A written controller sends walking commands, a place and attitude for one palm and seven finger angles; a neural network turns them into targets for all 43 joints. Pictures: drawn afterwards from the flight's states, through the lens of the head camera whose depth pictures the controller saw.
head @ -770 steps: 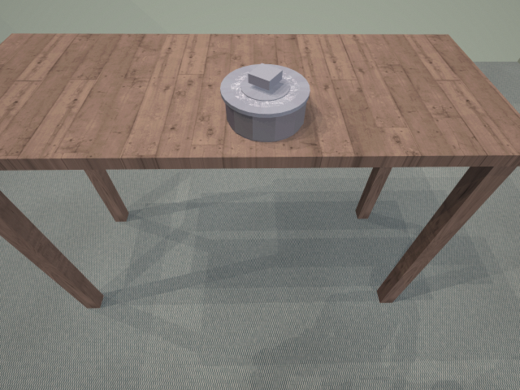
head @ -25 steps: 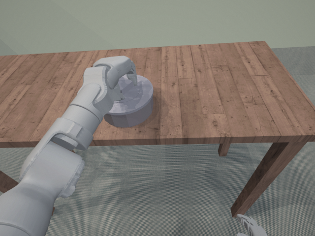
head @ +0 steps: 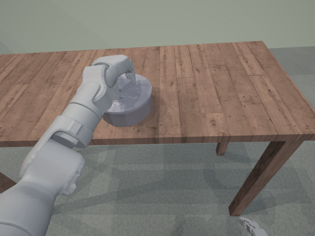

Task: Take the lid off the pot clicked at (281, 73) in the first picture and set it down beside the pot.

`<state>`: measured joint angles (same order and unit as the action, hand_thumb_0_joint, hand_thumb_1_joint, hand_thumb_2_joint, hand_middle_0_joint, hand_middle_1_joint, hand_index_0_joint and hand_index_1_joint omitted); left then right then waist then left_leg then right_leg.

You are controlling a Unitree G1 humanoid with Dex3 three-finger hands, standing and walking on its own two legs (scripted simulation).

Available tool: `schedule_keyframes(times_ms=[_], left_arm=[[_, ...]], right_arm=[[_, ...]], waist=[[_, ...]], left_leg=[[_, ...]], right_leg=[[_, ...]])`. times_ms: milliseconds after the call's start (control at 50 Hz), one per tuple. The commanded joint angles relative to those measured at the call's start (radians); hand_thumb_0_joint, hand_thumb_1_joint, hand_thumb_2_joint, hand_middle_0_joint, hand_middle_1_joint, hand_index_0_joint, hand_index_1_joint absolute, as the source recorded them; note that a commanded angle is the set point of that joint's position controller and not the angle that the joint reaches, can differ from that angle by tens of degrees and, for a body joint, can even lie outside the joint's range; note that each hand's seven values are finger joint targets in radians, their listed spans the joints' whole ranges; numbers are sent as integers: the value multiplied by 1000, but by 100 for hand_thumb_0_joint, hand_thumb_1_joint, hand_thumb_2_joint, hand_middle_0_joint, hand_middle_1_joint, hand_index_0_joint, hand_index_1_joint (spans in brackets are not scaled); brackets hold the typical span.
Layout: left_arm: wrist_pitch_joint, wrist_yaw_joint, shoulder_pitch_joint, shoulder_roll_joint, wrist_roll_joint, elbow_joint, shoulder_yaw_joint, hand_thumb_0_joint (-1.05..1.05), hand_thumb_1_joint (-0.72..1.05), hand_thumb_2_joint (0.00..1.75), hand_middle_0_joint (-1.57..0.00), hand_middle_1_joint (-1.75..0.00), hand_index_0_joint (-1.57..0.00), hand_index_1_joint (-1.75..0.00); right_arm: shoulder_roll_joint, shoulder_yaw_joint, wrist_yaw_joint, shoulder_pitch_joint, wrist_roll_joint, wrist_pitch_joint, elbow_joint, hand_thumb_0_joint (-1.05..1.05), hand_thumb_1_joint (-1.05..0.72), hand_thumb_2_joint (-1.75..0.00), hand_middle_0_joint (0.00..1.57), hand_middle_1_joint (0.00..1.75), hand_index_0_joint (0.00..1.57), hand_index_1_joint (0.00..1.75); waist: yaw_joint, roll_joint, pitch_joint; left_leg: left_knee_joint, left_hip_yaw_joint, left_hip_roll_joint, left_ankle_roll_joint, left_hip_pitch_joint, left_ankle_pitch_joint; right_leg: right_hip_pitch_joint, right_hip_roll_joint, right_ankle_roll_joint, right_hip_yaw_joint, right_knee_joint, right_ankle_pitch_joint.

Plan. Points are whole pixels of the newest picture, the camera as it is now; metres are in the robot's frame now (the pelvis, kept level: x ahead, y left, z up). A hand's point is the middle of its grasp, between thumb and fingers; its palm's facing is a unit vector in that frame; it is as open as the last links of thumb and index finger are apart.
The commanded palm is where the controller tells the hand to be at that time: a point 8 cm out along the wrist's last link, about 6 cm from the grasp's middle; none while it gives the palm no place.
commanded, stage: lift the lid straight up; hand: left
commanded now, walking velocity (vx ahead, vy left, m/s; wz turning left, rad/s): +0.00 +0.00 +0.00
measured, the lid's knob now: (120, 84) +0.48 +0.11 +0.15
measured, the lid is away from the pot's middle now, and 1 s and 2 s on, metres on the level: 0.00 0.01 0.02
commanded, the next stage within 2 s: none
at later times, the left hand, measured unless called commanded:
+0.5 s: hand (114, 79) +0.45 +0.11 +0.20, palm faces -0.27 -0.07 -0.96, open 8.3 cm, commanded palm +0.43 +0.12 +0.27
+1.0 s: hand (108, 64) +0.45 +0.11 +0.24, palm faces -0.21 -0.06 -0.98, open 8.3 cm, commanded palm +0.43 +0.12 +0.31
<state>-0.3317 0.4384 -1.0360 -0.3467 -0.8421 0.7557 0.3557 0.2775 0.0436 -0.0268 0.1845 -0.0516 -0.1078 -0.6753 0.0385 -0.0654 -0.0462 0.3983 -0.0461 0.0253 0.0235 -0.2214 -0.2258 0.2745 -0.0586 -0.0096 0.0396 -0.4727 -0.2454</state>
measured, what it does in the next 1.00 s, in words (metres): stands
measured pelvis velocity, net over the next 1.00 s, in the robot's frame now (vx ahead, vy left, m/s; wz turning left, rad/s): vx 0.00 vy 0.00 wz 0.00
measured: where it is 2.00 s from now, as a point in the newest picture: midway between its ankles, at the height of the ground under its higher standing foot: outside the picture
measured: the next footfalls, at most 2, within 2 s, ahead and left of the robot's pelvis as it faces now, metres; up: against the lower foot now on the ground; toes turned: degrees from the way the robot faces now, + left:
none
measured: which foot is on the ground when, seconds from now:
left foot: down 0.00-1.00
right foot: down 0.00-1.00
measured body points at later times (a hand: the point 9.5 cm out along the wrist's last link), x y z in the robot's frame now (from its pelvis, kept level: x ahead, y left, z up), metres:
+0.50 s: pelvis +0.00 +0.00 +0.00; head +0.00 -0.04 +0.45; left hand +0.46 +0.11 +0.25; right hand +0.14 -0.24 -0.12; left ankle -0.01 +0.11 -0.74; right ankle +0.00 -0.12 -0.74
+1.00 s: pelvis +0.00 +0.00 +0.00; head +0.00 -0.03 +0.45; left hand +0.45 +0.11 +0.29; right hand +0.15 -0.24 -0.12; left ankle -0.01 +0.11 -0.74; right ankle +0.00 -0.12 -0.74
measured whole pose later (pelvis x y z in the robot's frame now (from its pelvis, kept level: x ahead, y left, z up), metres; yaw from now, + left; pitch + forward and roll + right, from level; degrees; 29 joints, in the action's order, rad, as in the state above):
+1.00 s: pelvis +0.00 +0.00 +0.00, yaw +0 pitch +2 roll +1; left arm -0.34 0.50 -1.14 -0.40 -0.83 0.70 0.34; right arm 0.28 0.05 -0.02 0.17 -0.05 -0.07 -0.67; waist 0.03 -0.07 -0.05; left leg 0.38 -0.04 0.03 0.03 -0.20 -0.21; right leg 0.26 -0.06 -0.02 0.04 -0.45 -0.23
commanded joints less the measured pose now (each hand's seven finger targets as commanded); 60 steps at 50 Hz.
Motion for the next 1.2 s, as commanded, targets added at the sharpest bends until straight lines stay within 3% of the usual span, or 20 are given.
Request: schedule_keyframes(times_ms=[0, 80, 140, 220, 340, 380, 420, 480, 540, 580, 700, 740, 780, 940, 980, 1060, 1080, 1100, 1140, 1180], left_arm=[[10, -46, -534, -235, -31, -174, -134, 0, 49, 113, -83, -96, -83, -93], [9, -39, -514, -151, -5, -197, -71, 0, 50, 114, -84, -96, -84, -94], [13, -46, -588, -229, -21, -215, -124, 0, 51, 114, -85, -97, -84, -94], [24, -51, -627, -258, -23, -257, -143, 0, 51, 114, -85, -97, -84, -94], [14, -46, -611, -248, -22, -177, -134, 0, 51, 114, -85, -97, -85, -94], [25, -44, -623, -219, -3, -260, -114, 0, 51, 114, -85, -97, -85, -94], [21, -41, -616, -295, -26, -241, -174, 0, 51, 114, -85, -97, -85, -94], [14, -29, -591, -253, -6, -219, -138, 0, 51, 114, -85, -97, -85, -94], [11, -20, -640, -277, -23, -234, -149, 0, 51, 114, -85, -97, -85, -94], [14, -13, -644, -207, -1, -269, -86, 0, 51, 114, -85, -97, -85, -94], [9, -8, -698, -298, -25, -272, -157, 0, 51, 114, -85, -97, -85, -94], [6, -4, -695, -296, -28, -255, -157, 0, 51, 114, -85, -97, -85, -94], [5, 0, -655, -235, -7, -252, -113, 0, 51, 114, -85, -97, -85, -94], [-2, 7, -715, -306, -30, -245, -162, 0, 51, 114, -85, -97, -85, -94], [4, 6, -705, -290, -11, -282, -151, 0, 51, 114, -85, -97, -85, -94], [-10, 15, -714, -305, -37, -192, -158, 0, 51, 114, -85, -97, -85, -94], [-2, 14, -721, -290, -13, -232, -143, 0, 51, 114, -85, -97, -85, -94], [1, 14, -754, -324, -35, -251, -167, 0, 51, 114, -85, -97, -85, -94], [-3, 22, -782, -259, -33, -249, -108, 0, 51, 114, -85, -97, -85, -94], [-7, 18, -750, -287, -15, -222, -136, 0, 51, 114, -85, -97, -85, -94]], right_arm=[[104, -33, -4, -78, -1, 46, 141, 0, -90, -90, 20, 30, 20, 30], [105, -42, 1, -85, -6, 47, 148, 0, -90, -90, 20, 30, 20, 30], [98, -33, -4, -88, -1, 61, 140, 0, -90, -90, 20, 30, 20, 30], [96, -34, -5, -88, 0, 79, 138, 0, -90, -90, 20, 30, 20, 30], [99, -28, -6, -92, -3, 80, 127, 0, -90, -90, 20, 30, 20, 30], [100, -40, -2, -94, -3, 87, 144, 0, -90, -90, 20, 30, 20, 30], [98, -34, -3, -98, 4, 93, 142, 0, -90, -90, 20, 30, 20, 30], [107, -38, -1, -95, -4, 83, 143, 0, -90, -90, 20, 30, 20, 30], [101, -30, -6, -104, -5, 83, 145, 0, -90, -90, 20, 30, 20, 30], [102, -36, -2, -102, -9, 84, 155, 0, -90, -90, 20, 30, 20, 30], [96, -29, -2, -99, -2, 94, 150, 0, -90, -90, 20, 30, 20, 30], [99, -28, -3, -98, -4, 94, 146, 0, -90, -90, 20, 30, 20, 30], [105, -36, 3, -101, -7, 92, 153, 0, -90, -90, 20, 30, 20, 30], [101, -23, 2, -111, -6, 88, 153, 0, -90, -90, 20, 30, 20, 30], [107, -32, 4, -112, -6, 91, 163, 0, -90, -90, 20, 30, 20, 30], [103, -21, -1, -112, -8, 85, 152, 0, -90, -90, 20, 30, 20, 30], [112, -30, 1, -106, -11, 85, 159, 0, -90, -90, 20, 30, 20, 30], [100, -23, 1, -110, -8, 91, 164, 0, -90, -90, 20, 30, 20, 30], [95, -21, 0, -118, -12, 94, 164, 0, -90, -90, 20, 30, 20, 30], [112, -31, -2, -101, -11, 95, 157, 0, -90, -90, 20, 30, 20, 30]], waist=[[-5, 128, -371], [10, 114, -345], [-2, 119, -370], [-7, 106, -405], [-7, 148, -341], [-6, 94, -393], [-18, 121, -422], [-6, 144, -360], [-9, 144, -366], [7, 90, -377], [-8, 106, -413], [-10, 124, -392], [-3, 89, -380], [-17, 124, -375], [-13, 94, -404], [-14, 141, -350], [-7, 120, -364], [-16, 119, -400], [-4, 112, -384], [-2, 105, -374]], left_leg=[[-19, 39, 45, 42, 116, 260], [-11, 38, 39, 44, 140, 289], [-18, 45, 45, 46, 141, 285], [-17, 48, 44, 48, 159, 312], [-30, 41, 46, 45, 116, 269], [-21, 45, 42, 45, 164, 304], [-12, 44, 44, 49, 159, 329], [-19, 35, 45, 48, 125, 299], [-22, 34, 46, 48, 133, 297], [-13, 42, 44, 46, 162, 328], [-18, 48, 45, 44, 164, 327], [-23, 46, 43, 44, 157, 328], [-14, 49, 39, 43, 172, 360], [-32, 48, 40, 42, 143, 326], [-21, 49, 35, 43, 172, 362], [-38, 39, 38, 41, 124, 284], [-35, 39, 39, 41, 135, 285], [-39, 42, 38, 39, 140, 290], [-33, 44, 39, 42, 152, 310], [-28, 46, 35, 42, 160, 302]], right_leg=[[-152, 66, 47, 6, 31, 322], [-115, 69, 48, 12, 40, 328], [-141, 71, 47, 6, 33, 333], [-160, 68, 46, 2, 31, 355], [-143, 67, 44, 5, 38, 329], [-146, 63, 47, 4, 35, 336], [-177, 64, 46, -3, 28, 370], [-161, 60, 44, 3, 39, 366], [-160, 62, 42, -1, 39, 361], [-137, 61, 48, 5, 40, 358], [-166, 63, 47, 0, 39, 354], [-161, 63, 46, 2, 41, 358], [-138, 62, 52, 7, 43, 357], [-159, 63, 51, 3, 46, 337], [-161, 60, 53, 3, 45, 354], [-145, 61, 48, 3, 52, 309], [-151, 58, 51, 5, 56, 316], [-168, 59, 49, -1, 48, 312], [-142, 61, 50, 2, 49, 317], [-130, 62, 53, 5, 56, 305]])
